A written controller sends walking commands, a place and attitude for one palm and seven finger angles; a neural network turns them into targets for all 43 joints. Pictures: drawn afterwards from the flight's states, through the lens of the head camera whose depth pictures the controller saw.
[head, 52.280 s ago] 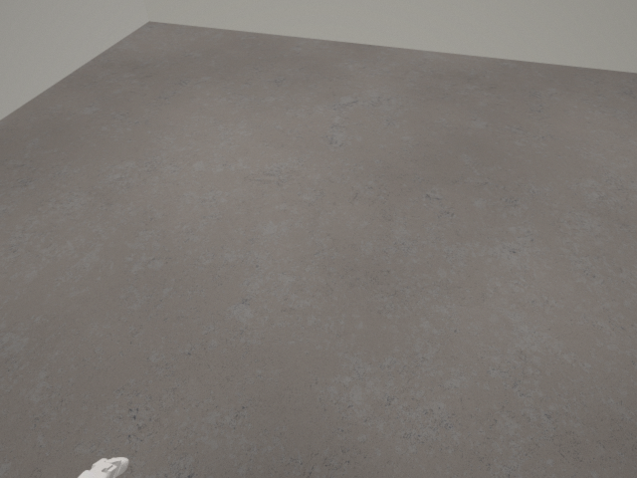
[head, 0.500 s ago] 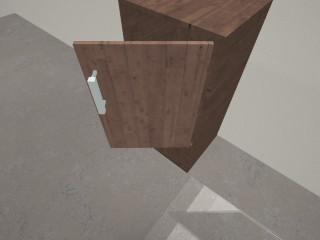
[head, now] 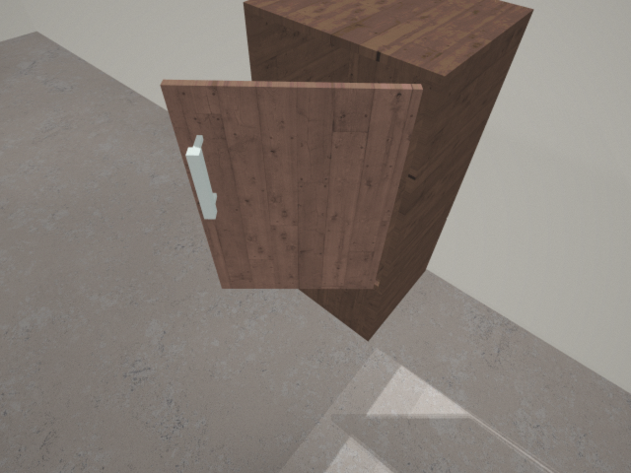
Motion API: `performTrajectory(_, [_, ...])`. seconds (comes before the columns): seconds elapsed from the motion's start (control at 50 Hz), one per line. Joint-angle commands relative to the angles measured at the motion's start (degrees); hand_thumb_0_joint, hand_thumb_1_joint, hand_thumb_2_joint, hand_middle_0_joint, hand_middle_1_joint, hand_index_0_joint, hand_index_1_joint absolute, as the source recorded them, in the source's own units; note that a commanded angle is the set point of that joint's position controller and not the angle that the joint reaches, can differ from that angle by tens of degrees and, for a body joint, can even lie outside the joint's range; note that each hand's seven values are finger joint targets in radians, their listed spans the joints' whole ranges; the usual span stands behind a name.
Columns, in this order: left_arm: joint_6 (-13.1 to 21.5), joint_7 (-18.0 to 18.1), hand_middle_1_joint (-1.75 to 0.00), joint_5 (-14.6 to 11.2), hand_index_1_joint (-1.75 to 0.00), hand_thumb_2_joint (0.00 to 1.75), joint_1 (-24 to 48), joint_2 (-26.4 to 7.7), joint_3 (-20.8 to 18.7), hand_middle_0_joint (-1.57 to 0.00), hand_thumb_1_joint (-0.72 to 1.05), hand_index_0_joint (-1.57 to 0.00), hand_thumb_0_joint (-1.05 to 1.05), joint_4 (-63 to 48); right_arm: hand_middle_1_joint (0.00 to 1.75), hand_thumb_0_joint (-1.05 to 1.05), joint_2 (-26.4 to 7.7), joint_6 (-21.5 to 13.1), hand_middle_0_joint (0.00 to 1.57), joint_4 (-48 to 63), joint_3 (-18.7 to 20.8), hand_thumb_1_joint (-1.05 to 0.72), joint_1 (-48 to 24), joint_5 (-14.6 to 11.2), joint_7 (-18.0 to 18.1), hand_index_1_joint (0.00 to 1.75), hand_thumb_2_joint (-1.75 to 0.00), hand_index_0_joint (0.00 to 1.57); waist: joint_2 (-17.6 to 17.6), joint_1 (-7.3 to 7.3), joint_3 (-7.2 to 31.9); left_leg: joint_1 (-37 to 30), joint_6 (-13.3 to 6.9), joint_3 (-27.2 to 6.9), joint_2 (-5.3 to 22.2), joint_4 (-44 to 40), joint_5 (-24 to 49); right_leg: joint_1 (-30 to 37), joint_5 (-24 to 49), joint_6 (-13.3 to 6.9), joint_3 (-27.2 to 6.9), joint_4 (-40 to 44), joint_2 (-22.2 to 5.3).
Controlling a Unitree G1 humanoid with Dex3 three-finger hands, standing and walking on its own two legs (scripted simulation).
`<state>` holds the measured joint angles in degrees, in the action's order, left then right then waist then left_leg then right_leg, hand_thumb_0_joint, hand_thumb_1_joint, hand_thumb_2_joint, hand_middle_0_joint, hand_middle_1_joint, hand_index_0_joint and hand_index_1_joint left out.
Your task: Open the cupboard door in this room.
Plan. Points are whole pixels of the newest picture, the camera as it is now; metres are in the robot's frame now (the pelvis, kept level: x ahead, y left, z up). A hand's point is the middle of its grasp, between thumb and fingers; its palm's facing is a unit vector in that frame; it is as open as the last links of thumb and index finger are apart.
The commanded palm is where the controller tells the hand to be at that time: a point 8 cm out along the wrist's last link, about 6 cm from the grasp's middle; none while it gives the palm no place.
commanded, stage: shuffle to correct the standing spot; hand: left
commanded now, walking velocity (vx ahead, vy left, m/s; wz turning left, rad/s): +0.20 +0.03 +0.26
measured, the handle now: (204, 178) +0.60 +0.25 +0.00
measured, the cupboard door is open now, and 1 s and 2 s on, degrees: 41 41 41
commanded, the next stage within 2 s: come to a stop and stand still in 0.20 s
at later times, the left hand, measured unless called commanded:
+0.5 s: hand out of the picture +0.10 +0.18 -0.18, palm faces +0.04 -0.97 -0.22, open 7.3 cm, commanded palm none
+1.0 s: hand out of the picture +0.08 +0.21 -0.18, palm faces +0.02 -0.97 -0.23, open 7.3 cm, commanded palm none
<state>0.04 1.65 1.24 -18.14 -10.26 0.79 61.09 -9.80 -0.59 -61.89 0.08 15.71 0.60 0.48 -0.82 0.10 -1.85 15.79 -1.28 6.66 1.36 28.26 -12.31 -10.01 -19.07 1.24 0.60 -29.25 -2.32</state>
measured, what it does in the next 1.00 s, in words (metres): steps on the spot: right foot, then left foot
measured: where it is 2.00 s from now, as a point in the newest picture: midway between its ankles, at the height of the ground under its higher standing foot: outside the picture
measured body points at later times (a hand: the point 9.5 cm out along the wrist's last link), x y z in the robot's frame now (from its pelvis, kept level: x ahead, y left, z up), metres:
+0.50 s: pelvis +0.07 -0.01 +0.00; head +0.10 -0.01 +0.44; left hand +0.09 +0.23 -0.16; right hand +0.05 -0.21 -0.17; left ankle +0.03 +0.11 -0.74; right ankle +0.09 -0.11 -0.73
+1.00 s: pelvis +0.06 +0.02 -0.01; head +0.07 +0.01 +0.44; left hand +0.08 +0.26 -0.16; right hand +0.13 -0.22 -0.15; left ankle +0.04 +0.11 -0.74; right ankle +0.09 -0.11 -0.74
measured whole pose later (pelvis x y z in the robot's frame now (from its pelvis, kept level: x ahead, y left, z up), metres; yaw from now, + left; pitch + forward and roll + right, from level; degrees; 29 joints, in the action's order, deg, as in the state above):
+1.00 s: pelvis +0.06 +0.02 -0.01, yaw +1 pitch +0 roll +0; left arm -1.4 1.4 1.5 -15.0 -10.8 0.2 58.7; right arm -11.1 0.1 -52.8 1.4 13.9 1.0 0.4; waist 0.5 0.0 -1.1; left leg 14.3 -2.3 6.8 0.2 33.7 -19.2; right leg -18.9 -15.0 0.0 3.6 -34.2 -3.6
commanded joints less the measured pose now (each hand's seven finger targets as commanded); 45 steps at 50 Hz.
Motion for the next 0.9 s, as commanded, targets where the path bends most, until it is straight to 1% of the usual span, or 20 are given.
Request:
performTrajectory(0.0, [0.93,0.11,-0.3,0.13,-0.3,0.9,-4.1,-5.77,-1.5,-0.2,0.9,-0.2,0.0,-1.17,0.3,0.0,-6.25,-0.84,0.2,1.97,1.23,-0.9,2.16,0.24,0.32,0.3,-0.9,0.2,0.69,0.24,-1.01,-2.39,-1.88,-6.94,4.89,-5.17,-7.75,-5.17,-5.68,-3.34,-2.41,5.55,-2.51])
performTrajectory(0.1, [0.88,-0.4,-0.3,0.31,-0.3,0.9,-6.11,-6.58,-2.37,-0.2,0.9,-0.2,0.0,-0.83,0.3,0.0,-4.83,-0.36,0.2,3.23,1.48,-0.9,1.26,0.47,-0.19,0.3,-0.9,0.2,-2.87,0.85,-6.91,5.68,-1.68,-5.23,1.69,0.84,-14.94,-6.76,-16.78,-5.65,-6.44,9.03,-5.19])
performTrajectory(0.16, [1.45,-0.17,-0.3,0.15,-0.3,0.9,-7.73,-7.54,-3.16,-0.2,0.9,-0.2,0.0,-0.05,0.3,0.0,-3.08,-1.15,0.2,3.85,1.14,-0.9,0.95,0.51,-0.31,0.3,-0.9,0.2,-7.81,0.89,-6.46,7.33,-0.94,-1.12,-0.27,8.24,-8.35,-4.09,-8.64,-7.83,-10.25,10.61,-9.45])
performTrajectory(0.2, [1.71,-0.16,-0.3,0.32,-0.3,0.9,-7.74,-7.25,-3.34,-0.2,0.9,-0.2,0.0,0.05,0.3,0.0,-2.97,-1.79,0.2,3.4,1.1,-0.9,2.2,0.41,-0.29,0.3,-0.9,0.2,-4.49,0.04,-5.28,3.1,-1.37,-0.73,0.04,6.32,-3.76,-3.89,0.91,-7.35,-6.52,6.35,-8.08])
performTrajectory(0.24, [1.75,-0.4,-0.3,0.22,-0.3,0.9,-5.62,-5.25,-3.11,-0.2,0.9,-0.2,0.0,-0.59,0.3,0.0,-5.83,-2.65,0.2,0.65,1.51,-0.9,8.92,0.49,0.27,0.3,-0.9,0.2,7.05,-2.59,-1.96,-9.61,-4.28,-8.54,5.48,0.03,9.11,-10.39,5.85,-4.49,2.62,-8.15,-1.77])
performTrajectory(0.26, [2.03,-0.42,-0.3,0.15,-0.3,0.9,-3.5,-3.2,-2.68,-0.2,0.9,-0.2,0.0,-1.65,0.3,0.0,-9.0,-2.83,0.2,-1.22,2.3,-0.9,14.68,0.82,0.94,0.3,-0.9,0.2,16.07,-4.36,0.12,-16.73,-9.39,-20.1,13.18,-4.88,16.82,-18.31,-3.85,-2.94,7.29,-20.69,2.55])
performTrajectory(0.28, [2.45,-0.27,-0.3,0.11,-0.3,0.9,0.77,-2.86,-2.4,-0.2,0.9,-0.2,0.0,-3.59,0.3,0.0,-9.3,-2.9,0.2,-2.13,2.37,-0.9,18.66,0.99,1.47,0.3,-0.9,0.2,17.75,-5.88,-0.72,-20.39,-13.97,-27.11,18.33,-8.68,23.75,-27.05,-16.91,-3.44,4.62,-31.39,2.69])
performTrajectory(0.3, [2.62,-0.16,-0.3,0.15,-0.3,0.9,3.91,-3.13,-2.5,-0.2,0.9,-0.2,0.0,-4.83,0.3,0.0,-7.98,-2.99,0.2,-1.92,2.06,-0.9,18.51,0.79,1.71,0.3,-0.9,0.2,11.19,-5.63,-2.5,-18.75,-16.14,-27.28,20.64,-7.96,28.85,-29.8,-16.68,-3.97,2.04,-35.75,0.01])
performTrajectory(0.34, [2.12,-0.31,-0.3,-0.2,-0.3,0.9,4.11,-0.94,-2.45,-0.2,0.9,-0.2,0.0,-4.46,0.3,0.0,-6.07,-3.0,0.2,0.17,1.4,-0.9,11.28,1.04,1.91,0.3,-0.9,0.2,6.28,-2.42,-2.54,-10.77,-13.8,-19.84,18.33,-7.76,34.18,-23.49,-12.85,-3.15,0.13,-31.06,-2.88])
performTrajectory(0.4, [0.68,-0.35,-0.3,-0.51,-0.3,0.9,-0.77,1.16,-1.96,-0.2,0.9,-0.2,0.0,-2.68,0.3,0.0,-5.55,-2.67,0.2,1.77,0.92,-0.9,4.0,0.84,2.31,0.3,-0.9,0.2,8.42,1.22,-0.59,-3.78,-9.45,-9.98,12.78,-7.11,34.33,-9.74,-3.88,-1.88,2.36,-14.78,-1.48])
performTrajectory(0.46, [1.33,0.02,-0.3,-0.26,-0.3,0.9,-4.5,-2.37,-2.66,-0.2,0.9,-0.2,0.0,-1.13,0.3,0.0,-5.52,-2.17,0.2,1.84,1.5,-0.9,2.81,0.04,2.12,0.3,-0.9,0.2,1.86,2.98,1.86,-1.02,-3.73,-6.97,8.36,-1.5,19.06,2.04,15.86,-1.21,2.07,2.96,-1.9])
performTrajectory(0.5, [1.78,0.5,-0.3,-0.27,-0.3,0.9,-3.27,-7.41,-3.16,-0.2,0.9,-0.2,0.0,-1.75,0.3,0.0,-2.61,-1.39,0.2,2.06,1.45,-0.9,4.92,-0.33,1.53,0.3,-0.9,0.2,-3.2,1.14,2.81,3.89,0.3,-5.08,2.34,-0.2,-3.25,4.74,37.78,-6.2,-8.64,1.11,-12.51])
performTrajectory(0.56, [1.76,1.02,-0.3,-0.24,-0.3,0.9,-1.64,-8.37,-3.45,-0.2,0.9,-0.2,0.0,-2.5,0.3,0.0,-0.93,0.33,0.2,1.31,1.88,-0.9,4.95,-0.2,1.59,0.3,-0.9,0.2,-14.12,1.3,4.77,2.97,1.93,-2.51,0.52,11.17,-15.17,4.53,53.88,-10.54,-9.94,2.65,-16.19])
performTrajectory(0.6, [1.38,1.48,-0.3,0.21,-0.3,0.9,-0.51,-7.82,-3.57,-0.2,0.9,-0.2,0.0,-3.24,0.3,0.0,-0.8,0.74,0.2,1.82,2.09,-0.9,3.22,-0.31,1.66,0.3,-0.9,0.2,-11.57,1.65,4.49,5.75,2.04,-3.8,0.72,17.06,-19.26,5.2,57.93,-13.54,-10.2,2.66,-17.52])
performTrajectory(0.68, [0.34,1.42,-0.3,0.45,-0.3,0.9,2.83,-9.77,-4.59,-0.2,0.9,-0.2,0.0,-5.69,0.3,0.0,-0.69,1.31,0.2,3.03,2.35,-0.9,1.89,-0.3,1.21,0.3,-0.9,0.2,-8.55,1.05,5.19,3.3,2.84,-2.69,-0.6,13.48,-14.73,1.97,46.71,-13.2,-8.21,3.17,-15.63])
performTrajectory(0.74, [-0.32,1.2,-0.3,0.03,-0.3,0.9,6.03,-9.44,-4.79,-0.2,0.9,-0.2,0.0,-7.0,0.3,0.0,-0.72,1.17,0.2,2.41,2.29,-0.9,5.47,-0.07,0.95,0.3,-0.9,0.2,-7.79,-1.29,4.41,-6.56,2.53,-1.29,-0.32,-0.65,-2.9,-5.87,28.0,-8.84,-6.09,2.36,-12.18])
performTrajectory(0.8, [-1.29,0.55,-0.3,-0.12,-0.3,0.9,6.06,-3.69,-3.65,-0.2,0.9,-0.2,0.0,-8.86,0.3,0.0,-6.69,0.28,0.2,5.01,2.76,-0.9,2.12,0.83,0.93,0.3,-0.9,0.2,10.79,0.48,1.3,-1.9,-4.86,-14.66,14.0,-10.77,13.65,-8.18,-0.8,-1.38,2.96,-5.27,-1.24])
performTrajectory(0.82, [-0.77,2.51,-0.3,-0.96,-0.3,0.9,-3.26,-5.22,-2.46,-0.2,0.9,-0.2,0.0,-2.97,0.3,0.0,-10.24,-0.05,0.2,9.98,3.62,-0.9,-8.52,-0.48,0.83,0.3,-0.9,0.2,16.11,3.41,3.15,3.93,-3.38,-8.79,12.6,1.81,12.95,-1.61,6.07,-4.11,-2.98,-5.35,-5.14])
performTrajectory(0.84, [-0.1,1.62,-0.3,-0.38,-0.3,0.9,-0.03,-8.88,-2.85,-0.2,0.9,-0.2,0.0,-6.14,0.3,0.0,-5.55,0.65,0.2,12.37,2.63,-0.9,-7.79,0.25,0.1,0.3,-0.9,0.2,11.25,2.92,2.31,5.48,-0.4,-5.51,4.31,1.41,-5.42,-4.98,-0.68,-5.44,-5.9,2.12,-6.64])
performTrajectory(0.88, [0.63,0.72,-0.3,-0.09,-0.3,0.9,4.2,-10.05,-2.59,-0.2,0.9,-0.2,0.0,-7.36,0.3,0.0,-4.64,0.62,0.2,11.88,2.09,-0.9,0.21,0.53,-0.19,0.3,-0.9,0.2,8.19,-1.84,1.27,-0.17,0.2,-5.86,2.34,-0.38,-9.53,-12.6,-9.4,-6.99,-8.51,5.35,-7.77])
